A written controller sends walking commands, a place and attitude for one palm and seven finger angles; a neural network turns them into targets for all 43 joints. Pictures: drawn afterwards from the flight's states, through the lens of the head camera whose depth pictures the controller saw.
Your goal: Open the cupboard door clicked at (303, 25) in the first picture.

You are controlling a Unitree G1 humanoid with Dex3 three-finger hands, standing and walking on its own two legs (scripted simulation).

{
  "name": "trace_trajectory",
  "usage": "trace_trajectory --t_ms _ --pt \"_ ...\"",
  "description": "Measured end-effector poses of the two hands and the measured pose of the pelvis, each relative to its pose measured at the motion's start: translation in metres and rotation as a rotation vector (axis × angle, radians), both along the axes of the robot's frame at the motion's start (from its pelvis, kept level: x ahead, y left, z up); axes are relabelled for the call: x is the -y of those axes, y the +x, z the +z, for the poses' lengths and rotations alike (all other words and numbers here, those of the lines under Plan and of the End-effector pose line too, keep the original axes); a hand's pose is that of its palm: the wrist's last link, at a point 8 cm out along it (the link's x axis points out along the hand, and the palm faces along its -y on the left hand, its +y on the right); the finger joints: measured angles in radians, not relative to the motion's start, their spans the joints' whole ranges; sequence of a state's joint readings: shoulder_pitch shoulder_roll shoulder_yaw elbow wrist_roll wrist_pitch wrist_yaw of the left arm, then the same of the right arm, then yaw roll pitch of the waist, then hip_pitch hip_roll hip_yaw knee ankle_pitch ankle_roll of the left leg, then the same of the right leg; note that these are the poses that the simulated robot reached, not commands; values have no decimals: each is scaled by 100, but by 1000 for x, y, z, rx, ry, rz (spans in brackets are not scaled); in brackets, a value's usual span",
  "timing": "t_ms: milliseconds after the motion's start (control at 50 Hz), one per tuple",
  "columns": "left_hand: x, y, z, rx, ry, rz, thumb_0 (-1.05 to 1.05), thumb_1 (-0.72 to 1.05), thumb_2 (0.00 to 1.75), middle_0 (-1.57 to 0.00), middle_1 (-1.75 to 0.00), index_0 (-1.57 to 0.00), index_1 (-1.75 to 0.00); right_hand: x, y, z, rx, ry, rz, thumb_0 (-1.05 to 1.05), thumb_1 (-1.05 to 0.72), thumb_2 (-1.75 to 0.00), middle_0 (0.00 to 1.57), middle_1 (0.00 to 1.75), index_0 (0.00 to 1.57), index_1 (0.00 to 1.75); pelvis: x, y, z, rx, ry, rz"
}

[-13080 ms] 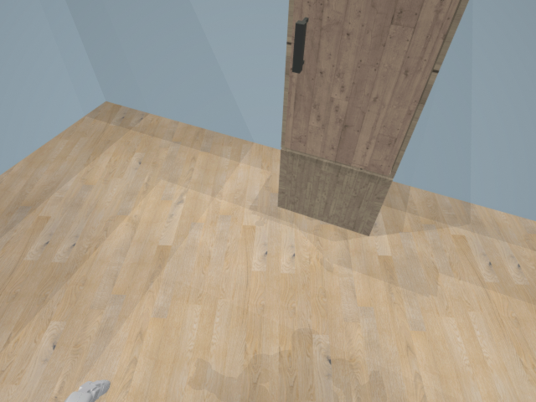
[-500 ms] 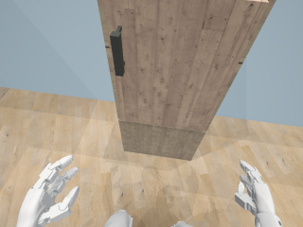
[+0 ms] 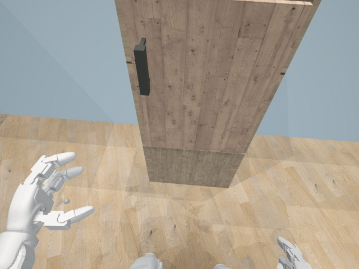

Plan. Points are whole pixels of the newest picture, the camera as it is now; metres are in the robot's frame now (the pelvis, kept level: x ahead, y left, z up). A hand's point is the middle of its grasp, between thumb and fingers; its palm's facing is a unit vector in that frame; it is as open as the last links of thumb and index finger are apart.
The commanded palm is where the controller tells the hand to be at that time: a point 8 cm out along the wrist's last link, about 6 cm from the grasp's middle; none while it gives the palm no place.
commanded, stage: raise the hand with hooked fingers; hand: left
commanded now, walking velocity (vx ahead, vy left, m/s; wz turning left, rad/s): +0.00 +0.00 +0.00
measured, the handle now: (144, 67) +0.59 +0.13 +0.11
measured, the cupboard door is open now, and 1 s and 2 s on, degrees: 0 0 0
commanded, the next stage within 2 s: move the hooked fingers beside the handle in 1.16 s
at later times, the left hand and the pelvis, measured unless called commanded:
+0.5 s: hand (44, 165) +0.28 +0.27 +0.11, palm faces +0.01 -1.00 -0.05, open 13.9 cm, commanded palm +0.26 +0.32 +0.12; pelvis +0.01 +0.01 +0.02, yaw +1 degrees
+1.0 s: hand (57, 149) +0.31 +0.26 +0.12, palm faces +0.01 -1.00 -0.02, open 14.0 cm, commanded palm +0.28 +0.30 +0.14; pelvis +0.02 -0.01 +0.03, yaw +0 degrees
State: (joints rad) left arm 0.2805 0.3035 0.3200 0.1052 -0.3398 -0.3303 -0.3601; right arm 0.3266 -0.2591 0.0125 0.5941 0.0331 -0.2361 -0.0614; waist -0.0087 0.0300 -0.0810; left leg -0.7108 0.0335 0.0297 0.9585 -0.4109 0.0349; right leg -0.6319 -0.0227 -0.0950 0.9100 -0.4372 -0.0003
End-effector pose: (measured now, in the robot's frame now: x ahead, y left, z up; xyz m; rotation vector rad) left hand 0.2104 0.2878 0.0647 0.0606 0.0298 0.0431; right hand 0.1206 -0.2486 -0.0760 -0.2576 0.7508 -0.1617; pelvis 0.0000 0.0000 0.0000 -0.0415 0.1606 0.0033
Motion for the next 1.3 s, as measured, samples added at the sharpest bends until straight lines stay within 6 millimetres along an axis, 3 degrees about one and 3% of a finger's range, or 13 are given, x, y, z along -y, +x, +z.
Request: trace_trajectory --t_ms 100,260,380,500,660,780,940,1180,1300 --pt "2 11 -3 -22 -9 -88 0 -11 47 -27 -95 -27 -95 -2 17 13 56 -37 16 1 -90 -90 20 30 21 30 -8 0 3 16 -6 4" --pt "-23 30 36 74 -2 -31 0 -30 39 -29 -107 -29 -107 -24 50 40 172 -10 55 1 -90 -90 20 30 20 30 -13 7 13 54 -8 6" --pt "-35 39 38 -7 -16 -30 -1 -41 33 -30 -115 -30 -114 -38 62 43 175 21 94 1 -90 -90 20 30 21 30 -14 10 19 67 -7 11" --pt "-39 47 50 10 -9 -32 -1 -47 31 -30 -118 -30 -118 -37 59 41 136 19 102 1 -90 -90 20 30 21 30 -11 12 24 79 -3 11" --pt "-50 68 72 35 -16 -24 -1 -49 30 -30 -120 -30 -119 -19 45 36 77 5 62 1 -90 -90 20 30 21 30 -3 14 29 88 3 13" --pt "-41 79 70 -9 -34 -57 -1 -49 30 -30 -120 -30 -120 0 36 37 60 -6 24 1 -90 -90 20 30 21 30 3 16 31 83 10 3" --pt "-25 78 59 -5 -51 -45 -1 -49 30 -30 -120 -30 -120 16 32 38 50 -18 9 1 -90 -90 20 30 21 30 12 18 31 80 17 -7" --pt "-18 78 71 22 -30 -42 -1 -49 30 -30 -120 -30 -120 15 41 34 68 15 10 1 -90 -90 20 30 20 30 19 19 32 84 22 -5" --pt "-19 79 64 -11 -50 -40 -1 -49 30 -30 -120 -30 -120 14 44 33 72 23 16 1 -90 -90 20 30 21 30 20 18 31 78 26 -6"
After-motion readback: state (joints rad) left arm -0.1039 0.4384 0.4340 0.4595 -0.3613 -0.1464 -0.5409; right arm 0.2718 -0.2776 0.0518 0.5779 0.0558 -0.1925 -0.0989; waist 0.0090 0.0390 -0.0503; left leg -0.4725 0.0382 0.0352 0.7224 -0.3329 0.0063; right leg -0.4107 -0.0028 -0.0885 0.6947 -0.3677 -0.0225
